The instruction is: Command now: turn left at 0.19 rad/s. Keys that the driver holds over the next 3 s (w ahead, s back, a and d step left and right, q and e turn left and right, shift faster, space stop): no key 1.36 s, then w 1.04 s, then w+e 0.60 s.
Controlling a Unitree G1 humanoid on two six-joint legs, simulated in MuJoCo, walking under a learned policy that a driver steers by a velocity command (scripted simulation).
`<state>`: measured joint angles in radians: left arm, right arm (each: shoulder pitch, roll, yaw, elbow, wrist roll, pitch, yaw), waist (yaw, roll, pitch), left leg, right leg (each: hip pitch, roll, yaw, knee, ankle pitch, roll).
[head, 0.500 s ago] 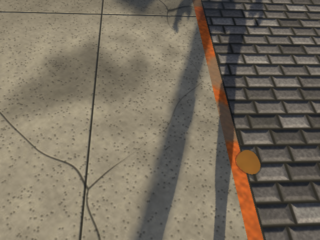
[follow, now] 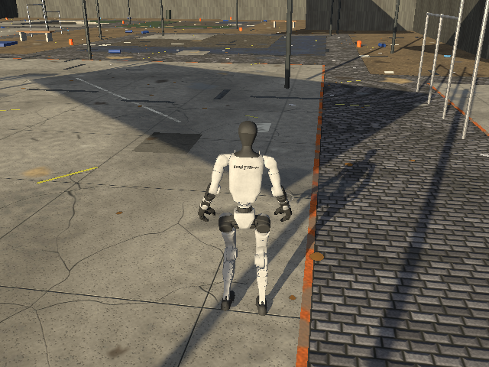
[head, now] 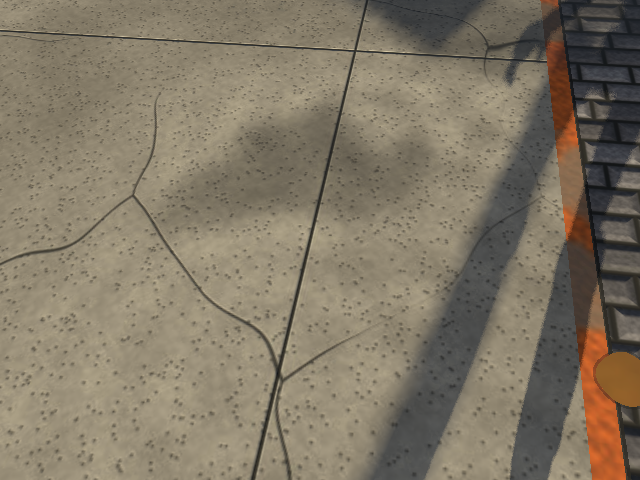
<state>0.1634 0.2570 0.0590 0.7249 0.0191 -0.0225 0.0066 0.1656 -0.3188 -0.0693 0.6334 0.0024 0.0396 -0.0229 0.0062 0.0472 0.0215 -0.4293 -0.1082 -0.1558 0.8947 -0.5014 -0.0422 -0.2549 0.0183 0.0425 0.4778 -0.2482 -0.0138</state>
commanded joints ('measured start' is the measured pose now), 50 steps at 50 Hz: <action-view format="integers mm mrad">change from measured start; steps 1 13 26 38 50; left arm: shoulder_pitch -80 -34 14 47 64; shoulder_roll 135 110 97 102 87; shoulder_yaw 25 -1 1 3 0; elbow -73 -16 86 196 289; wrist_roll -19 3 -11 -17 -19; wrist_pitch -13 -15 6 14 22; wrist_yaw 9 -12 18 34 43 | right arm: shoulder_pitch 40 15 56 86 120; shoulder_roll -89 -43 -20 -5 -3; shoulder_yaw -39 -7 13 15 19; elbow -35 -9 31 102 198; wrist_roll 1 -26 -18 -13 -8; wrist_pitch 0 -18 -54 -58 -59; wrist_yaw -6 14 4 3 -5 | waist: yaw -30 7 6 8 10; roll -167 29 -22 -35 -41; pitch -56 -71 -7 -7 12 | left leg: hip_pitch -64 229 179 194 196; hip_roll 56 192 157 134 121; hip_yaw -15 -2 19 52 75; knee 155 -489 -483 -478 -486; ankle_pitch -2 325 321 370 371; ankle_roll -52 97 77 72 63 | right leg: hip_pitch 94 59 60 74 75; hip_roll -260 -50 -59 -61 -53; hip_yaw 227 -1 11 12 5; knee -130 -12 -9 -15 -30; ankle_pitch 408 57 117 146 143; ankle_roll -201 50 59 60 54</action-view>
